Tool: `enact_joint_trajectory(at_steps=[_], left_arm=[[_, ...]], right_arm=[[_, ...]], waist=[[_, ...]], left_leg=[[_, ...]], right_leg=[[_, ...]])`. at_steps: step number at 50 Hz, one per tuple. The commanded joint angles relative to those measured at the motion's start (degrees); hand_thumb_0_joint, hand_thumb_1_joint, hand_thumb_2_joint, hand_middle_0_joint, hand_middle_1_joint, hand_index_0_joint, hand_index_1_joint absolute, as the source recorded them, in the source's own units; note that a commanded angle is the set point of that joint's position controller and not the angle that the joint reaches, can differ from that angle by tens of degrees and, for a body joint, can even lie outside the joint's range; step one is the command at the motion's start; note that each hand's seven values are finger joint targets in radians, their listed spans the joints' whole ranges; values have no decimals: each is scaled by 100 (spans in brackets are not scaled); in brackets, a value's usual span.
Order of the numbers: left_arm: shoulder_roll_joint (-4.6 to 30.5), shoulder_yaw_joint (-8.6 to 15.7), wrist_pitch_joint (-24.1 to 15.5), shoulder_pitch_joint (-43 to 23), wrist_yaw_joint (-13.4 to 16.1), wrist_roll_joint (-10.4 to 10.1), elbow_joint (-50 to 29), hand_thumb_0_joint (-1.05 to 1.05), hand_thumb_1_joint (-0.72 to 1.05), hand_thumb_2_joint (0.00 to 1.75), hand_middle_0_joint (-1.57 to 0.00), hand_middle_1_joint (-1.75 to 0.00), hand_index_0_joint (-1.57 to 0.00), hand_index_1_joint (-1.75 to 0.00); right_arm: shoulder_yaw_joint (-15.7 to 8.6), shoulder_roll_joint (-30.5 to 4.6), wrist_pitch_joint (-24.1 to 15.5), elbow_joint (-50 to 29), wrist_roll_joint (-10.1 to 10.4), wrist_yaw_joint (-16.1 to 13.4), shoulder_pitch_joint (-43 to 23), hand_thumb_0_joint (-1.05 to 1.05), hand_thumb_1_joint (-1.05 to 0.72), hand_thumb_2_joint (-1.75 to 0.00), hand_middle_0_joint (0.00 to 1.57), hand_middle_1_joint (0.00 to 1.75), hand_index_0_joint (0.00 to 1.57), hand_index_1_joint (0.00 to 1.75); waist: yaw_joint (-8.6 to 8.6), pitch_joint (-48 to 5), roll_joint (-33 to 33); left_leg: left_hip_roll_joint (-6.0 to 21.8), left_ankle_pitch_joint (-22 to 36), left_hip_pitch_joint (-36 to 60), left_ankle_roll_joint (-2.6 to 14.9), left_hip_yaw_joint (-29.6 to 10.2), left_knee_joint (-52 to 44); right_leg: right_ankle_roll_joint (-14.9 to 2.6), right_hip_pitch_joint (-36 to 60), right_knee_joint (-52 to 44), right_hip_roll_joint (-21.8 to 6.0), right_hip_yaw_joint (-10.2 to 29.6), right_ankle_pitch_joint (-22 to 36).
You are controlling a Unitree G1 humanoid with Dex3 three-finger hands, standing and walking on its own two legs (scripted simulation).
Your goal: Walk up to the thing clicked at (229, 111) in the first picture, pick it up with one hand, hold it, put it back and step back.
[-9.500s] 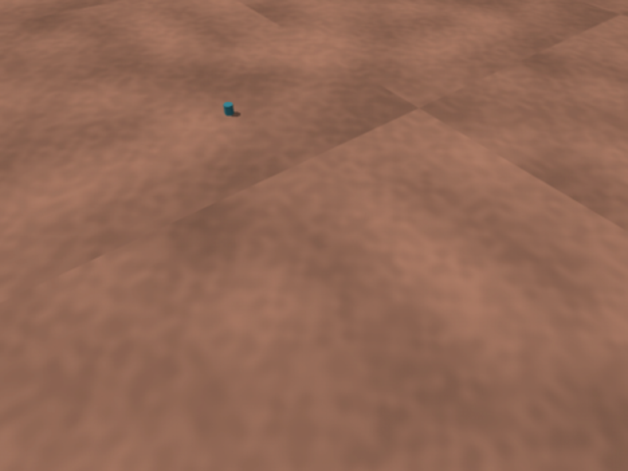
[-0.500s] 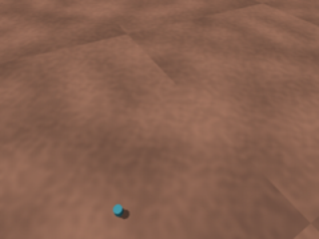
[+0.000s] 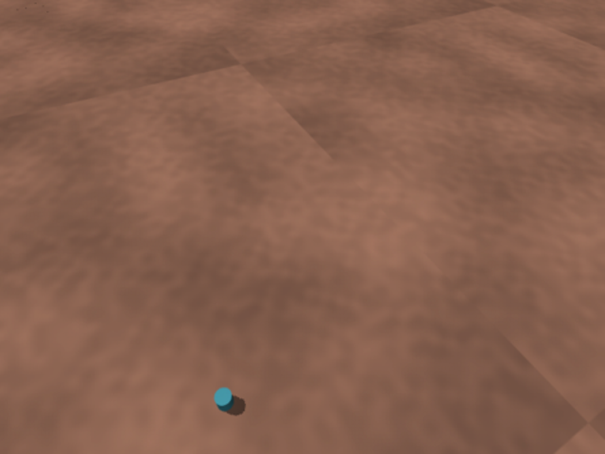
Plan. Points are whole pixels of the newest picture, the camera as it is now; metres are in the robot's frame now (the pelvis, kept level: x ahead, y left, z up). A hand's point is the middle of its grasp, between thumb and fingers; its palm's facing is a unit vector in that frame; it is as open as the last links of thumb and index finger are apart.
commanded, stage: stand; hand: left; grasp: from above
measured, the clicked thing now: (224, 399) +0.40 +0.23 -0.75
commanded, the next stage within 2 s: rise first in 0.32 s
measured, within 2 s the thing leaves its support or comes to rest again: neither
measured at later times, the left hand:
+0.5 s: hand out of the picture +0.09 +0.25 -0.16, palm faces +0.03 -0.94 -0.35, open 7.5 cm
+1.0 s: hand out of the picture +0.13 +0.26 -0.23, palm faces -0.11 -0.90 -0.43, open 13.7 cm
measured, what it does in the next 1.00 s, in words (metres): lowers itself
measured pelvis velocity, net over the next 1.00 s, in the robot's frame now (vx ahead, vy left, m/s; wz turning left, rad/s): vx -0.02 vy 0.01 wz -0.02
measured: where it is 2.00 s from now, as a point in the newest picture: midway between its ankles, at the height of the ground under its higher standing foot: outside the picture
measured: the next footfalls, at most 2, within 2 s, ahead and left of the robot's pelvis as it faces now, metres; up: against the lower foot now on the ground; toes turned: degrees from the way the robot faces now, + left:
none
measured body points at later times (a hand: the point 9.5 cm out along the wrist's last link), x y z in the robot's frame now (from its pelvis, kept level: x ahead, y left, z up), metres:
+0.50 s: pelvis +0.00 +0.00 +0.00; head +0.02 +0.00 +0.45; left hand +0.09 +0.30 -0.13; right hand +0.08 -0.29 -0.13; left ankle +0.00 +0.13 -0.75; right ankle -0.02 -0.13 -0.75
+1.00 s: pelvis -0.02 +0.01 -0.07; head +0.07 +0.02 +0.37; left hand +0.14 +0.31 -0.20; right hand +0.11 -0.26 -0.18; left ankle +0.00 +0.13 -0.75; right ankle -0.02 -0.13 -0.75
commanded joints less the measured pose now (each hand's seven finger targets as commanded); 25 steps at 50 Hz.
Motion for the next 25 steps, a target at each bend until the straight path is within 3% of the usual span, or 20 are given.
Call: enact_joint_trajectory(at_steps=[1,20,21,22,23,24,25], left_arm=[[1216,267,-110,-208,63,-35,-332,0,90,90,-20,-30,-20,-30],[1202,257,-96,-185,62,-34,-334,0,90,90,-20,-30,-20,-30],[1232,262,-102,-153,63,-22,-348,0,82,97,-22,-35,-19,-38],[339,288,-623,-2163,161,-371,-2359,0,74,90,-20,-43,-18,-46],[530,349,-583,-2821,188,-357,-1992,0,66,92,-21,-51,-18,-54],[799,558,-361,-1955,211,-275,-1024,0,58,93,-17,-59,-15,-62],[1040,747,-248,-1431,168,-216,-606,0,50,94,-18,-67,-16,-70]], right_arm=[[-237,-1231,-126,-336,22,-77,-202,0,-90,-90,20,30,20,30],[-233,-1235,-130,-332,24,-83,-234,0,-90,-90,20,30,20,30],[-245,-1240,-134,-360,20,-82,-275,0,-88,-89,20,30,20,30],[-12,-326,-409,-1942,435,-213,-107,0,-91,-90,20,30,20,30],[-46,-482,-385,-1618,420,-260,166,0,-89,-89,20,30,20,30],[-114,-594,-322,-1510,408,-294,372,0,-88,-90,20,30,20,30],[-193,-652,-264,-1689,424,-302,422,0,-87,-89,20,30,20,30]], waist=[[-43,-328,-6],[-25,-302,23],[-8,-375,16],[-725,130,126],[-579,-116,27],[-520,-110,-218],[-295,-118,-354]], left_leg=[[650,814,122,194,-530,-199],[646,847,83,187,-534,-217],[671,873,162,204,-536,-188],[-151,-3,-570,144,188,162],[-169,-94,-481,146,147,273],[-203,-223,-680,180,136,431],[-178,-67,-901,183,159,649]], right_leg=[[-170,-52,-286,-708,564,788],[-170,-84,-265,-697,553,777],[-180,-68,-240,-700,546,791],[-121,-1494,214,126,205,430],[-125,-1215,294,125,117,275],[-152,-1334,368,140,62,66],[-141,-1362,525,159,22,74]])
